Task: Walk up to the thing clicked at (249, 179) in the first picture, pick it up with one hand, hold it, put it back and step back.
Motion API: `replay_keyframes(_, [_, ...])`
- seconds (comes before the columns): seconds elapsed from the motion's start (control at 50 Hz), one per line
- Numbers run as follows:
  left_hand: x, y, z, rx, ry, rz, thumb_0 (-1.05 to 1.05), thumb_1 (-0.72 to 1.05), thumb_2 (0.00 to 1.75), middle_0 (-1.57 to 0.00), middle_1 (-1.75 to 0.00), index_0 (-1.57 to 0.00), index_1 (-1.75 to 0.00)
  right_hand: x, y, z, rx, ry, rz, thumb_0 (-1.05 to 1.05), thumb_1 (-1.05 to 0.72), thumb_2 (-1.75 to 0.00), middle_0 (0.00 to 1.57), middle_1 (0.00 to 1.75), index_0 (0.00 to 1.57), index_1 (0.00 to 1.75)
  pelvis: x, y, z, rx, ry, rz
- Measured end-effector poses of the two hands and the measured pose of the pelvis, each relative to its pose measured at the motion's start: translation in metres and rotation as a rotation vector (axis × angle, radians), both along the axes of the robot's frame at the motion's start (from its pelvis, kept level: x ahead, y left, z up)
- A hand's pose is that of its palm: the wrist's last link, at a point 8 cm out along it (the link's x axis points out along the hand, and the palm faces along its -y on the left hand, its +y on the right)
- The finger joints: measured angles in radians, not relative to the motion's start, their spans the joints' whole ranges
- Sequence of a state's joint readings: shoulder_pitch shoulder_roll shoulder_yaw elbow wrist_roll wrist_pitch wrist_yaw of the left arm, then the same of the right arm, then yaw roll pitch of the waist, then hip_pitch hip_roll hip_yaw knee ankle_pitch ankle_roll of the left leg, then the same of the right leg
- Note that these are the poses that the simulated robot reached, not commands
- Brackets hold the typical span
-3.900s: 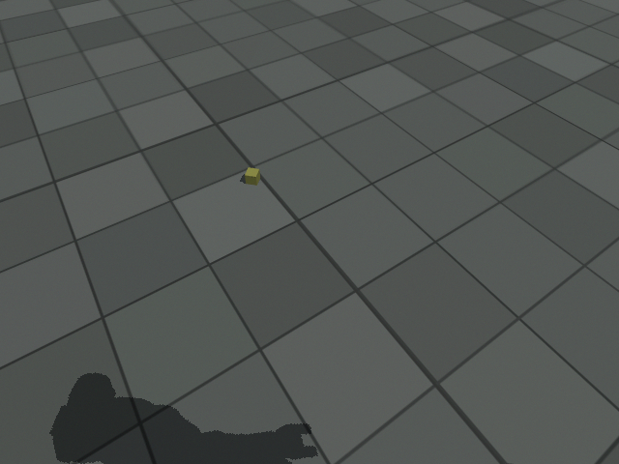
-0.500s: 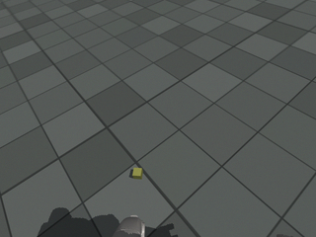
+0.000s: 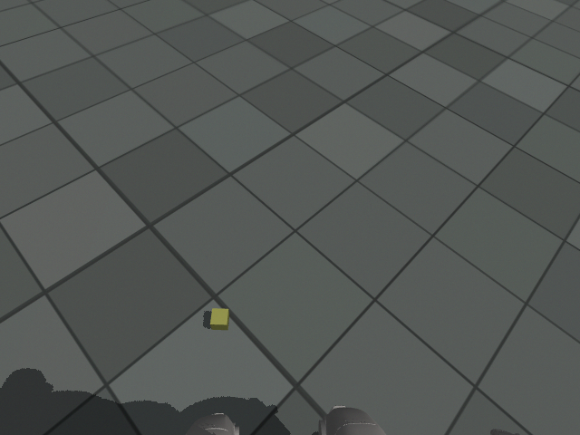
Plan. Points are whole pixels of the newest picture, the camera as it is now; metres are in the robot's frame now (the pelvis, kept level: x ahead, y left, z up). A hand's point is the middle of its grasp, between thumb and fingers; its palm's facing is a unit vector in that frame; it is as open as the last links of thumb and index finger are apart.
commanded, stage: walk up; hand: left
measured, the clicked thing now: (220, 319) +0.51 +0.18 -0.73
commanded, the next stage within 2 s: stand in 1.38 s
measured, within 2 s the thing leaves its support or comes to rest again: neither
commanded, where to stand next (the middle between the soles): +0.07 -0.05 m, yaw +2 degrees
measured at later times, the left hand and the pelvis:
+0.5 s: hand out of the picture +0.11 +0.21 -0.14, palm faces -0.04 -0.95 -0.31, open 7.4 cm; pelvis +0.00 -0.04 +0.01, yaw +0 degrees
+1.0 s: hand out of the picture +0.11 +0.23 -0.13, palm faces +0.01 -0.95 -0.32, open 7.4 cm; pelvis +0.02 -0.03 +0.02, yaw +1 degrees
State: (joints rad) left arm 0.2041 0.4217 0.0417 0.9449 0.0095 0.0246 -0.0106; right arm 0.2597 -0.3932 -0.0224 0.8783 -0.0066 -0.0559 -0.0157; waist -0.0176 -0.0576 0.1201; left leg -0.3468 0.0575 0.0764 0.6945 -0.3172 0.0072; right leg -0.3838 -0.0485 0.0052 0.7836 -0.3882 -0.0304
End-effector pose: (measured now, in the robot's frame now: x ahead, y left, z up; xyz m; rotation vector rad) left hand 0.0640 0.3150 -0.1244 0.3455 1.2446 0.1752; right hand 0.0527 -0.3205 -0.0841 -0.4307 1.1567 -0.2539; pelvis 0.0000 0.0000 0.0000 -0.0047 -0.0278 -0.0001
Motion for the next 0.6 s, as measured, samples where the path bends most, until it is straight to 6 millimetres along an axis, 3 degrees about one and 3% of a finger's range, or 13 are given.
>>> replay_keyframes(0.08, [0.011,-0.011,0.007,0.024,-0.031,-0.006,0.01,0.9,0.9,-0.2,-0.3,-0.2,-0.3,0.006,-0.011,-0.016,0.024,-0.003,-0.013,0.01,-0.9,-0.9,0.21,0.3,0.2,0.3,-0.002,-0.01,-0.004,-0.026,-0.011,-0.001])
replay_keyframes(0.2, [0.024,-0.025,0.02,0.021,-0.072,-0.019,0.01,0.9,0.9,-0.2,-0.3,-0.2,-0.3,0.011,-0.011,-0.024,0.069,-0.019,-0.018,0.01,-0.9,-0.9,0.21,0.3,0.2,0.3,-0.001,-0.018,-0.001,0.016,-0.012,-0.004])
replay_keyframes(0.34, [0.039,-0.041,0.024,0.0,-0.129,-0.016,0.01,0.9,0.9,-0.2,-0.3,-0.2,-0.3,0.004,-0.022,-0.02,0.071,0.014,-0.009,0.01,-0.9,-0.9,0.21,0.3,0.2,0.3,0.0,-0.033,0.004,0.013,-0.013,0.0])
replay_keyframes(0.48, [0.039,-0.058,0.024,-0.04,-0.099,-0.013,0.01,0.9,0.9,-0.2,-0.3,-0.2,-0.3,0.0,-0.037,-0.011,0.047,0.044,-0.021,0.01,-0.9,-0.9,0.21,0.3,0.2,0.3,0.003,-0.038,0.012,0.02,-0.005,0.004])
replay_keyframes(0.6, [0.038,-0.061,0.021,-0.051,-0.073,0.002,0.01,0.9,0.9,-0.2,-0.3,-0.21,-0.3,0.001,-0.039,-0.007,0.036,0.067,-0.03,0.01,-0.9,-0.9,0.21,0.3,0.2,0.3,0.007,-0.038,0.015,0.016,-0.003,0.006])
